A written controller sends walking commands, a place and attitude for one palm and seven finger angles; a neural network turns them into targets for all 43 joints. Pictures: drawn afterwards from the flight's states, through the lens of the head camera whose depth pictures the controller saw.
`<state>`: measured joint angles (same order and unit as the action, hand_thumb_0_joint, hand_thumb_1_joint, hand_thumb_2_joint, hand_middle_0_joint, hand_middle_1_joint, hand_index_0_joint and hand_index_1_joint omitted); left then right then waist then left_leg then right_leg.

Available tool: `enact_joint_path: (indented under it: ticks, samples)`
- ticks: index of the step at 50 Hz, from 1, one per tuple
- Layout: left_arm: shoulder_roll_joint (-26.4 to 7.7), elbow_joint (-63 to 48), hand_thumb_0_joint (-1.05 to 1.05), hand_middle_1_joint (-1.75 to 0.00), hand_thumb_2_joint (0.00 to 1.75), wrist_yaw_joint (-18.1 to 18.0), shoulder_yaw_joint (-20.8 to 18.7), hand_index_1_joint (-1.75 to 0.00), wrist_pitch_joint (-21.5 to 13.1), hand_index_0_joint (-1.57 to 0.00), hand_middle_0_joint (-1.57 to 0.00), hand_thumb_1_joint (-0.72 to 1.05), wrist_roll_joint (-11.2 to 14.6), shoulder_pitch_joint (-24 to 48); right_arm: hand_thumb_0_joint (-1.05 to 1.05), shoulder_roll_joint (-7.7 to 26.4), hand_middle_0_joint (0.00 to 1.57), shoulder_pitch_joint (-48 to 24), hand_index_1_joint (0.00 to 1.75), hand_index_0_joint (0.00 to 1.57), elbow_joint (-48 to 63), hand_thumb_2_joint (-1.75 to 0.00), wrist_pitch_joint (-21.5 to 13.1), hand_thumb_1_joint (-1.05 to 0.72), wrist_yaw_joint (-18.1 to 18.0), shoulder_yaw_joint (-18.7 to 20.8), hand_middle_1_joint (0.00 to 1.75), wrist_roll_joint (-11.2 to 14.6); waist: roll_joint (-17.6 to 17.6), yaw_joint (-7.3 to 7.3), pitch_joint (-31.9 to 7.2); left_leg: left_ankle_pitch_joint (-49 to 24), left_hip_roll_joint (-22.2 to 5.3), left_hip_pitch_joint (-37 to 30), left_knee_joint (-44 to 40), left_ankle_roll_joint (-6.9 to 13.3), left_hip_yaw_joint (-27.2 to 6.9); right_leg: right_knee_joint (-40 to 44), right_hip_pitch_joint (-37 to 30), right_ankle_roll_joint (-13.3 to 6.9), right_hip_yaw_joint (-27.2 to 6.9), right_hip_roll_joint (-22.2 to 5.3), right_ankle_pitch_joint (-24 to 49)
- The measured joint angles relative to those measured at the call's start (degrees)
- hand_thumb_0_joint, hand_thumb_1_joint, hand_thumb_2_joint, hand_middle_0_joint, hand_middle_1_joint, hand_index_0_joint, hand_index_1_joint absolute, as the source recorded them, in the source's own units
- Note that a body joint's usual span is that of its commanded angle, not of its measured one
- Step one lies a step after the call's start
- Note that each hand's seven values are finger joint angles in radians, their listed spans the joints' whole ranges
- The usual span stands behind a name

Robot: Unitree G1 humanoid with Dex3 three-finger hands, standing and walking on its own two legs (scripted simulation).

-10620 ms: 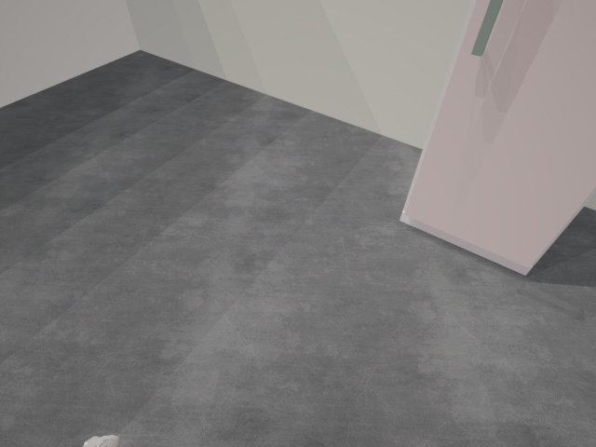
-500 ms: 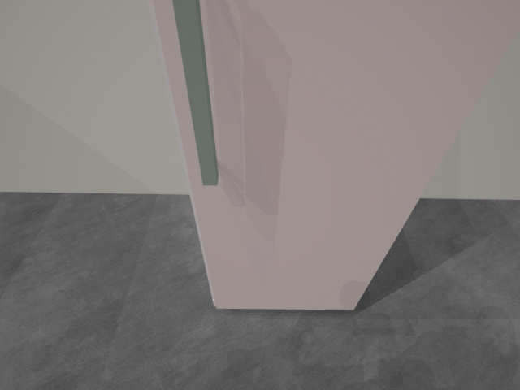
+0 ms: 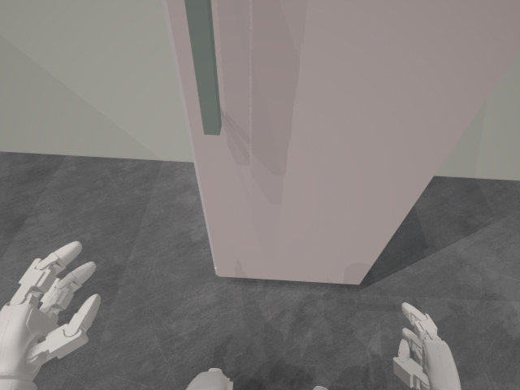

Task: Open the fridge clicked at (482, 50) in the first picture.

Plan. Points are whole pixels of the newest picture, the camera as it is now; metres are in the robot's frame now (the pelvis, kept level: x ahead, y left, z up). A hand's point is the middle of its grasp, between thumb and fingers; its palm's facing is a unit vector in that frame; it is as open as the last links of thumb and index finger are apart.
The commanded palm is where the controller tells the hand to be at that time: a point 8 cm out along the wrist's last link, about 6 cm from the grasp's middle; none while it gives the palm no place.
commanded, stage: raise the hand to about handle height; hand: left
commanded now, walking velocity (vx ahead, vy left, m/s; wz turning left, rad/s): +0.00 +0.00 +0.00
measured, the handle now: (202, 4) +0.52 +0.15 +0.30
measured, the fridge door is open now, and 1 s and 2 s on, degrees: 0 0 0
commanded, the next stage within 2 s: move the hooked fingers beside the handle in 1.64 s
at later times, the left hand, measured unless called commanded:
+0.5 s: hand (50, 239) +0.24 +0.28 +0.15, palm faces +0.11 -0.99 -0.07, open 11.8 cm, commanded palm +0.21 +0.32 +0.17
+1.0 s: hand out of the picture +0.28 +0.29 +0.26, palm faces +0.15 -0.98 -0.09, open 13.9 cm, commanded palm +0.24 +0.33 +0.27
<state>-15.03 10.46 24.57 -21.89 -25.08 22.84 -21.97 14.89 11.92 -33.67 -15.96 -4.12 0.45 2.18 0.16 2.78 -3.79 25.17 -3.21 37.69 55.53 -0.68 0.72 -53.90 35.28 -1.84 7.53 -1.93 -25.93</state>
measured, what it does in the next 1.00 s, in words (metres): rises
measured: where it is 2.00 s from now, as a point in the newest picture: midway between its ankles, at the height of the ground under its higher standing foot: outside the picture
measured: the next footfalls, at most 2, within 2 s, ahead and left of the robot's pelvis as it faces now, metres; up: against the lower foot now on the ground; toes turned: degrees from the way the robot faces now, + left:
none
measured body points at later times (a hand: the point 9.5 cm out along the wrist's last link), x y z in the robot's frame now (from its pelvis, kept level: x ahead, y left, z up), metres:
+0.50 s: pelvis +0.02 +0.02 +0.04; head +0.02 +0.01 +0.49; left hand +0.23 +0.33 +0.16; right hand +0.19 -0.22 -0.03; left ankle +0.03 +0.12 -0.68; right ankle +0.02 -0.10 -0.68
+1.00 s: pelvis +0.02 +0.01 +0.06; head -0.01 -0.01 +0.50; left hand +0.26 +0.34 +0.27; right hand +0.22 -0.20 -0.01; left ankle +0.03 +0.12 -0.68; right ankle +0.02 -0.10 -0.68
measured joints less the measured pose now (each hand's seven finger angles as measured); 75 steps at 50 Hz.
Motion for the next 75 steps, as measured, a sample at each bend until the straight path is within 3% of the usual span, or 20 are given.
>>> enact_joint_path:
  ticks: [4,9,15,23,30,41,54,61,66,75]
  samples:
    - [-1.25,-4.51,0.02,-0.58,0.72,-0.3,0.96,-0.58,1.69,-0.23,-0.23,0.47,-0.94,1.58,0.01,0.28,0.2,0.73,0.3,0.2,-1.97,-0.9,-1.01,-0.9,-1.03,-0.95,0.3,0.14,0.45,0.29,0.38,-0.51,-0.01,-1.44,-1.32,0.08,-1.39,2.69,-2.61,0.06,1.41,0.28,0.83]
    - [-4.35,-5.57,0.01,-0.66,0.67,0.49,1.22,-0.65,8.22,-0.24,-0.24,0.35,-0.98,4.85,0.01,-0.53,0.2,0.92,0.3,0.2,-2.57,-0.9,-1.32,-0.9,-1.47,-2.09,0.3,0.56,1.12,-1.03,0.76,-2.06,-0.02,-4.98,-5.39,0.27,-0.91,7.14,-6.08,0.36,1.07,0.58,2.81]
    - [-5.31,-8.22,0.01,-0.75,0.61,-2.34,-0.7,-0.74,13.25,-0.25,-0.26,0.22,0.15,4.92,0.01,-1.18,0.2,2.55,0.3,0.2,-1.54,-0.9,-1.75,-0.9,-0.85,-2.52,0.3,0.8,1.86,-2.12,0.37,-3.85,0.28,-9.95,-10.96,0.7,0.77,12.23,-10.23,0.94,-0.39,0.57,4.95]
    - [-4.87,-10.64,0.01,-0.87,0.53,-3.31,-1.26,-0.86,17.7,-0.26,-0.27,0.03,-0.51,6.26,0.01,-0.14,0.2,3.57,0.3,0.2,-2.52,-0.9,-1.85,-0.9,-1.14,-2.72,0.3,1.24,2.37,-0.84,0.61,-5.24,1.07,-15.03,-15.41,1.28,1.35,16.59,-15.19,1.61,-0.82,0.11,6.43]
    - [-6.02,-10.71,0.0,-0.97,0.46,-3.64,-1.92,-0.97,21.95,-0.27,-0.28,-0.13,-1.53,11.8,0.01,-0.15,0.2,2.19,0.3,0.2,-3.53,-0.9,-2.05,-0.9,-2.42,-3.54,0.3,1.67,2.28,0.15,1.82,-6.89,1.64,-19.71,-19.32,1.43,1.11,20.54,-20.07,1.79,-0.47,-0.14,7.97]
    - [-8.91,-11.28,0.0,-1.13,0.35,-3.03,-4.36,-1.13,31.56,-0.29,-0.3,-0.38,-1.96,19.91,0.01,-0.69,0.2,0.16,0.3,0.2,-2.54,-0.9,-0.48,-0.9,-2.42,-5.07,0.3,2.36,2.99,0.87,2.19,-9.62,2.02,-25.37,-25.34,1.32,1.3,26.04,-25.44,1.74,-0.51,-0.09,10.44]
    - [-12.4,-8.8,-0.01,-1.2,0.31,-2.71,-6.12,-1.2,40.55,-0.3,-0.31,-0.49,-3.68,30.52,0.01,-0.07,0.2,-0.69,0.3,0.2,-3.07,-0.9,2.47,-0.9,-2.65,-5.87,0.3,3.54,3.8,1.33,2.3,-11.76,2.14,-28.28,-28.98,0.85,0.79,28.62,-28.05,1.21,0.04,0.03,11.72]
    - [-14.8,-5.93,-0.01,-1.2,0.3,-1.88,-6.99,-1.2,43.74,-0.3,-0.31,-0.5,-3.58,35.37,0.01,0.65,0.2,-0.94,0.3,0.2,-3.12,-0.9,3.29,-0.9,-2.28,-5.92,0.3,4.03,4.29,0.88,1.8,-12.28,1.99,-28.57,-29.79,0.56,0.78,28.81,-28.02,0.92,0.02,0.22,11.86]
    - [-14.98,-5.21,-0.01,-1.2,0.3,-1.49,-6.95,-1.2,45.63,-0.3,-0.31,-0.5,-3.58,34.37,0.01,1.27,0.2,-0.91,0.3,0.2,-2.51,-0.9,4.17,-0.9,-1.62,-5.48,0.3,4.36,4.47,0.43,1.35,-12.08,1.74,-28.02,-29.43,0.38,1.05,28.21,-27.21,0.77,-0.28,0.42,11.62]
    - [-12.38,-8.36,-0.01,-1.21,0.3,-3.38,-7.17,-1.2,43.85,-0.3,-0.31,-0.5,-4.06,32.3,0.01,1.22,0.2,-0.75,0.3,0.2,-2.7,-0.9,3.7,-0.9,-2.36,-4.82,0.3,4.11,3.77,0.69,2.13,-11.41,1.36,-28.48,-28.73,0.14,1.12,27.68,-27.67,0.54,-0.41,0.77,11.09]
